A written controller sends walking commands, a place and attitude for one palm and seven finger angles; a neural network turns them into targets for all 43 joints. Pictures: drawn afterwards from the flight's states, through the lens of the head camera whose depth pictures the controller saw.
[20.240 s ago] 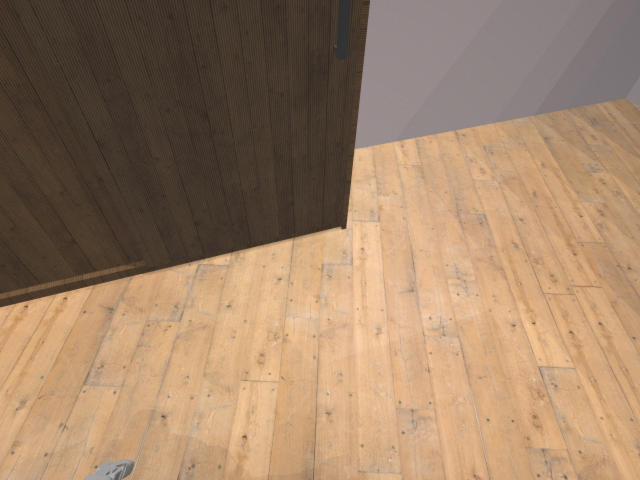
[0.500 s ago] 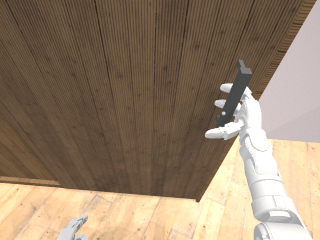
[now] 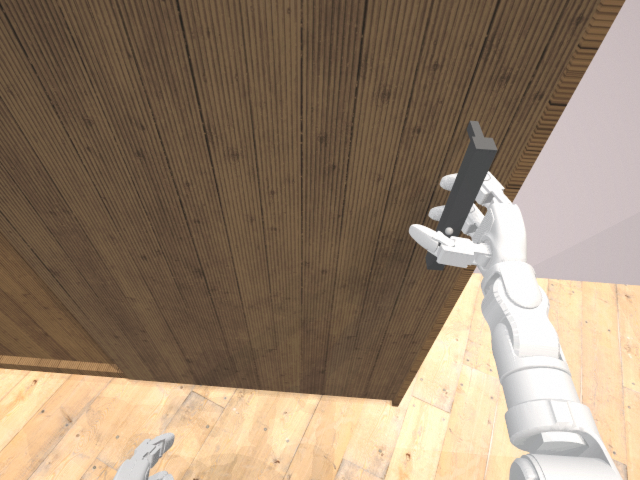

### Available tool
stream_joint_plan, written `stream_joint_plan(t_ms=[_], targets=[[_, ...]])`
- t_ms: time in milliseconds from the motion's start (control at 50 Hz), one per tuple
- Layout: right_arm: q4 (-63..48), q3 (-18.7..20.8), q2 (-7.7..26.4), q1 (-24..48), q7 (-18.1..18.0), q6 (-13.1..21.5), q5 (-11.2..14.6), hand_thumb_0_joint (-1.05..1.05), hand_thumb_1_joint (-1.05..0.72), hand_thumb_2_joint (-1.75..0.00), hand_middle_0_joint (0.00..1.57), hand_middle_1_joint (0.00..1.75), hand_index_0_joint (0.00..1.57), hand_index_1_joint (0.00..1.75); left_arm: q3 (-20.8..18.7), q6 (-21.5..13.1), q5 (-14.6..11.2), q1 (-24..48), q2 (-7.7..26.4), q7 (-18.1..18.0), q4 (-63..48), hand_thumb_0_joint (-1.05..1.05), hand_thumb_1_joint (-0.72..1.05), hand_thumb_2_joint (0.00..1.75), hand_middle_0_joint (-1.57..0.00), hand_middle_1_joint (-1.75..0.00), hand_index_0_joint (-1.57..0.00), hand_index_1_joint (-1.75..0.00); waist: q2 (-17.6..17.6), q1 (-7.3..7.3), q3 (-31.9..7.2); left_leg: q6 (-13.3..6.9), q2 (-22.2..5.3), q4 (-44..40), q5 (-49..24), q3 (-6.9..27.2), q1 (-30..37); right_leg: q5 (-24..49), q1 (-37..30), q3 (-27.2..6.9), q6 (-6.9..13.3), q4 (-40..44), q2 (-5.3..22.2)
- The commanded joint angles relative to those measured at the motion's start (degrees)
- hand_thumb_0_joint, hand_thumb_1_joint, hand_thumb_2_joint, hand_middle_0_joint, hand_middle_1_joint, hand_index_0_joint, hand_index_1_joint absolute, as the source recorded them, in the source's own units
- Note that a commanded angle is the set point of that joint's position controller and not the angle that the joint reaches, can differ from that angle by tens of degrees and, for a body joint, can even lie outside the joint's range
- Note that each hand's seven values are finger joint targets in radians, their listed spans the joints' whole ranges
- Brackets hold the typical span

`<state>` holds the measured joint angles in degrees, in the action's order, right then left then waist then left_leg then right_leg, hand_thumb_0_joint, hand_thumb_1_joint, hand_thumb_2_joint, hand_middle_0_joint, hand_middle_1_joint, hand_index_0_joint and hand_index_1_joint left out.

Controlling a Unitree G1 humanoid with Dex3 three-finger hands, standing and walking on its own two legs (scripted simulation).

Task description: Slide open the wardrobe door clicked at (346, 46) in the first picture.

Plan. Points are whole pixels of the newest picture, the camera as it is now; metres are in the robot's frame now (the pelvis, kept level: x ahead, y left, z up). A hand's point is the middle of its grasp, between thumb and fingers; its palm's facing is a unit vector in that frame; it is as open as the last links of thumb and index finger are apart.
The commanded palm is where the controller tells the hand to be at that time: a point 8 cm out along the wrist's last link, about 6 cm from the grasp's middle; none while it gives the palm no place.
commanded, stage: grip the handle and tug to test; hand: right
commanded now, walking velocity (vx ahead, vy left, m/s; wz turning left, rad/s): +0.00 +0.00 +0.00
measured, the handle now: (452, 202) +0.45 -0.13 +0.13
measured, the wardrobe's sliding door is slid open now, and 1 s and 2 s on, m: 0.00 0.00 0.03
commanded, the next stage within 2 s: tug the door sideways, standing still in 0.98 s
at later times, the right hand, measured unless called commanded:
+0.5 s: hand (442, 231) +0.40 -0.11 +0.13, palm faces -0.03 +1.00 +0.01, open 5.9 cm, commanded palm +0.37 -0.16 +0.13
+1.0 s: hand (442, 232) +0.40 -0.11 +0.13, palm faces -0.03 +1.00 +0.01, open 6.0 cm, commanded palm +0.34 -0.17 +0.13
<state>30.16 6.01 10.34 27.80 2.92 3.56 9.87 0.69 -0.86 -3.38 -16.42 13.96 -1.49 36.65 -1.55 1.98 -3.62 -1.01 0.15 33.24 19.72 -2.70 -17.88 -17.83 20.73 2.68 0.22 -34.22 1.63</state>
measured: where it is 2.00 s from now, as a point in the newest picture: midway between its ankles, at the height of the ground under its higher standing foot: outside the picture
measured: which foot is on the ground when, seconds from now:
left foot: down 0.00-1.00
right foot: down 0.00-1.00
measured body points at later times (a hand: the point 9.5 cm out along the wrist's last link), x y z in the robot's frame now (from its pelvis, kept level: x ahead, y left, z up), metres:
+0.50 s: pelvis +0.00 +0.00 +0.00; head +0.01 +0.01 +0.45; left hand +0.12 +0.25 -0.11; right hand +0.39 -0.16 +0.13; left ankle -0.03 +0.11 -0.73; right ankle +0.00 -0.12 -0.73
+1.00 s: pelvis +0.02 +0.01 +0.00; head +0.03 +0.02 +0.45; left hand +0.14 +0.26 -0.09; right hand +0.39 -0.16 +0.13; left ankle -0.03 +0.11 -0.73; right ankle +0.00 -0.12 -0.73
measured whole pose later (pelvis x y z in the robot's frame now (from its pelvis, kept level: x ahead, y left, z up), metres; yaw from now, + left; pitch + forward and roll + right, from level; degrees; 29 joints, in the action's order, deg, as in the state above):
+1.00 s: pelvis +0.02 +0.01 +0.00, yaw +3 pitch +4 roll +0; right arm 15.0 8.3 10.3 15.4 2.0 -1.3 10.5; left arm 0.5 -0.3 -3.1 -15.8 13.6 -0.7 32.8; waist -1.6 3.5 -4.5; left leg -1.4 1.2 30.3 19.7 -0.3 -14.7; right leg -18.2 16.1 5.0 -0.4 -30.3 2.6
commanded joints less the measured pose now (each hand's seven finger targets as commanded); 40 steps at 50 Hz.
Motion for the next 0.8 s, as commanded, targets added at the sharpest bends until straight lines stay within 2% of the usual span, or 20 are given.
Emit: stream_joint_plan(t_ms=[0, 40, 100, 140, 180, 220, 240, 300, 360, 380, 440, 500, 540, 580, 620, 660, 700, 740, 760, 780], targets=[[-14.3, 2.12, 7.38, 25.86, -0.77, 3.37, 0.27, 0.0, -0.57, -0.76, 0.42, 1.35, 0.42, 1.35, -2.48, -2.3, -0.18, 2.82, 6.9, -0.51, -7.75, 0.0, 0.9, 0.9, -0.2, -0.3, -0.2, -0.3, 2.05, 0.89, -15.85, 0.13, 1.0, -3.29, -22.65, 0.46, 1.46, 17.2, -11.38, -1.64, 1.93, 2.02, -1.3], [-13.71, 3.32, 8.88, 25.28, -1.22, 3.53, 0.04, 0.0, -0.67, -0.8, 0.43, 1.37, 0.43, 1.37, -2.5, -2.2, 0.01, 2.51, 7.13, -0.62, -7.51, 0.0, 0.9, 0.9, -0.2, -0.3, -0.2, -0.3, 3.97, 0.69, -15.58, 0.11, 0.96, -3.31, -22.94, 0.46, 2.25, 17.71, -10.89, -1.85, 2.1, 1.95, -1.1], [-16.22, 0.4, 5.26, 24.82, -1.15, 3.92, -0.13, 0.0, -0.81, -0.86, 0.44, 1.39, 0.44, 1.39, -2.37, -2.51, -0.06, 3.15, 6.4, -0.31, -8.13, 0.0, 0.9, 0.9, -0.2, -0.3, -0.2, -0.3, 0.34, 0.51, -17.16, -0.2, 1.06, -2.49, -24.35, 0.2, 1.72, 20.58, -13.16, -1.98, 1.66, 1.76, -0.98], [-13.37, 2.36, 7.37, 23.52, -1.54, 3.4, -0.02, 0.0, -0.9, -0.9, 0.45, 1.4, 0.45, 1.4, -2.39, -2.28, 0.13, 2.56, 7.06, -0.39, -7.63, 0.0, 0.9, 0.9, -0.2, -0.3, -0.2, -0.3, 4.4, 0.49, -15.53, -0.04, 1.11, -3.01, -23.6, 0.05, 2.3, 19.15, -11.19, -2.12, 1.85, 1.82, -0.92], [-15.22, 2.12, 7.1, 24.45, -1.49, 3.62, -0.14, 0.0, -0.9, -0.9, 0.45, 1.4, 0.45, 1.4, -2.44, -2.25, 0.05, 3.14, 6.74, -0.43, -8.1, 0.0, 0.9, 0.9, -0.2, -0.3, -0.2, -0.3, 2.93, 0.46, -16.64, 0.03, 1.09, -2.96, -24.34, 0.45, 2.58, 19.24, -11.93, -1.68, 1.88, 2.01, -1.06], [-13.91, 1.19, 5.78, 24.69, -1.24, 3.2, 0.14, 0.0, -0.9, -0.9, 0.45, 1.4, 0.45, 1.4, -2.25, -2.38, -0.05, 3.28, 6.61, -0.42, -7.95, 0.0, 0.9, 0.9, -0.2, -0.3, -0.2, -0.3, 2.63, 0.8, -15.01, 0.05, 1.14, -3.36, -23.1, 0.34, 1.42, 17.86, -11.53, -1.69, 1.81, 2.06, -1.02], [-13.41, 3.53, 8.8, 24.68, -1.61, 3.35, 0.04, 0.0, -0.9, -0.9, 0.45, 1.4, 0.45, 1.4, -2.3, -2.09, 0.07, 2.96, 7.02, -0.56, -7.68, 0.0, 0.9, 0.9, -0.2, -0.3, -0.2, -0.3, 4.04, 0.46, -14.73, -0.02, 0.97, -3.4, -22.94, 0.4, 2.49, 17.87, -10.65, -1.93, 1.89, 2.12, -0.94], [-15.44, 1.74, 6.05, 23.62, -1.75, 3.4, -0.17, 0.0, -0.9, -0.9, 0.45, 1.4, 0.45, 1.4, -2.25, -2.3, 0.09, 3.43, 6.32, -0.32, -8.36, 0.0, 0.9, 0.9, -0.2, -0.3, -0.2, -0.3, 1.91, 0.15, -16.63, 0.02, 1.0, -3.03, -24.45, 0.38, 2.8, 19.23, -11.98, -1.42, 1.77, 2.11, -1.14], [-15.2, 3.0, 8.21, 24.74, -2.09, 3.39, -0.41, 0.0, -0.9, -0.9, 0.45, 1.4, 0.45, 1.4, -2.28, -1.97, 0.11, 3.27, 6.7, -0.5, -8.03, 0.0, 0.9, 0.9, -0.2, -0.3, -0.2, -0.3, 3.23, 0.34, -15.72, 0.08, 1.04, -3.36, -23.99, 0.63, 2.96, 18.36, -11.22, -1.56, 1.91, 2.33, -1.05], [-15.45, 1.81, 6.49, 24.56, -1.93, 3.33, -0.31, 0.0, -0.9, -0.9, 0.45, 1.4, 0.45, 1.4, -2.28, -2.09, 0.12, 3.49, 6.43, -0.43, -8.25, 0.0, 0.9, 0.9, -0.2, -0.3, -0.2, -0.3, 2.08, 0.38, -16.14, 0.1, 1.04, -3.39, -24.05, 0.65, 2.77, 18.35, -11.67, -1.34, 1.89, 2.27, -1.19], [-14.78, 3.3, 8.56, 23.2, -1.87, 3.51, -0.24, 0.0, -0.9, -0.9, 0.45, 1.4, 0.45, 1.4, -2.37, -1.96, 0.18, 3.17, 6.92, -0.55, -8.04, 0.0, 0.9, 0.9, -0.2, -0.3, -0.2, -0.3, 4.27, 0.02, -16.17, 0.11, 0.96, -3.57, -24.12, 0.63, 4.01, 18.34, -10.86, -1.47, 1.97, 2.47, -1.03], [-15.82, 1.72, 6.76, 25.18, -1.68, 3.56, -0.23, 0.0, -0.9, -0.9, 0.45, 1.4, 0.45, 1.4, -2.34, -2.12, 0.12, 3.08, 6.47, -0.48, -7.91, 0.0, 0.9, 0.9, -0.2, -0.3, -0.2, -0.3, 1.93, 0.61, -16.85, 0.1, 1.09, -3.4, -25.02, 0.68, 3.08, 19.16, -12.32, -1.37, 1.92, 2.16, -1.19], [-14.6, 3.28, 8.8, 23.9, -1.74, 3.52, -0.31, 0.0, -0.9, -0.9, 0.45, 1.4, 0.45, 1.4, -2.35, -1.87, 0.21, 2.91, 6.9, -0.57, -7.79, 0.0, 0.9, 0.9, -0.2, -0.3, -0.2, -0.3, 3.19, 0.16, -15.93, 0.08, 0.94, -3.73, -24.43, 0.75, 4.1, 18.3, -10.81, -1.41, 2.0, 2.43, -1.24], [-15.89, 2.15, 6.86, 22.85, -1.47, 3.82, -0.08, 0.0, -0.9, -0.9, 0.45, 1.4, 0.45, 1.4, -2.43, -2.16, 0.1, 3.32, 6.53, -0.42, -8.33, 0.0, 0.9, 0.9, -0.2, -0.3, -0.2, -0.3, 2.84, -0.06, -16.83, 0.14, 1.03, -3.69, -24.65, 0.82, 4.07, 18.14, -11.47, -1.2, 2.03, 2.55, -1.38], [-16.68, 2.75, 7.23, 20.69, -1.32, 3.87, 0.16, 0.0, -0.9, -0.9, 0.45, 1.4, 0.45, 1.4, -2.42, -2.4, 0.1, 3.53, 6.49, -0.28, -8.56, 0.0, 0.9, 0.9, -0.2, -0.3, -0.2, -0.3, 1.69, -0.58, -16.97, 0.05, 0.99, -3.56, -25.96, 0.87, 4.69, 18.92, -11.62, -0.91, 1.99, 2.44, -1.48], [-17.27, 4.16, 8.53, 16.88, -0.99, 3.94, 0.24, 0.0, -0.9, -0.9, 0.45, 1.4, 0.45, 1.4, -2.52, -2.24, 0.17, 3.72, 6.7, -0.18, -9.15, 0.0, 0.9, 0.9, -0.2, -0.3, -0.2, -0.3, 4.53, -1.26, -17.4, 0.21, 0.89, -3.42, -28.15, 0.88, 6.8, 19.96, -10.63, -0.71, 2.16, 2.82, -1.45], [-19.48, 3.49, 7.81, 16.58, -0.53, 3.85, 0.59, 0.0, -0.9, -0.9, 0.45, 1.4, 0.45, 1.4, -2.43, -2.27, 0.06, 4.17, 6.42, -0.09, -9.65, 0.0, 0.9, 0.9, -0.2, -0.3, -0.2, -0.3, 2.41, -1.27, -17.4, 0.25, 0.82, -3.53, -28.95, 1.03, 7.03, 20.09, -11.02, -0.27, 2.05, 2.9, -1.6], [-19.42, 4.42, 8.55, 12.99, -0.35, 3.52, 0.8, 0.0, -0.9, -0.9, 0.45, 1.4, 0.45, 1.4, -2.57, -2.24, 0.09, 4.19, 6.72, -0.07, -9.95, 0.0, 0.9, 0.9, -0.2, -0.3, -0.2, -0.3, 4.89, -1.78, -16.47, 0.32, 0.74, -3.75, -29.98, 0.93, 8.31, 20.62, -10.26, -0.13, 2.17, 3.0, -1.53], [-21.02, 5.62, 9.51, 11.08, -0.29, 3.49, 0.91, 0.0, -0.9, -0.9, 0.45, 1.4, 0.45, 1.4, -2.67, -2.25, -0.01, 4.45, 6.58, 0.01, -10.36, 0.0, 0.9, 0.9, -0.2, -0.3, -0.2, -0.3, 4.38, -2.37, -17.18, 0.41, 0.73, -3.52, -31.86, 1.15, 8.93, 21.68, -10.53, 0.11, 2.12, 3.16, -1.45], [-24.18, 4.46, 8.29, 10.53, -0.08, 3.51, 0.99, 0.0, -0.9, -0.9, 0.45, 1.4, 0.45, 1.4, -2.61, -2.44, 0.04, 4.97, 6.26, 0.18, -11.1, 0.0, 0.9, 0.9, -0.2, -0.3, -0.2, -0.3, 1.47, -2.61, -18.13, 0.27, 0.61, -3.13, -33.22, 1.17, 9.49, 23.06, -11.33, 0.28, 2.02, 3.09, -1.6]])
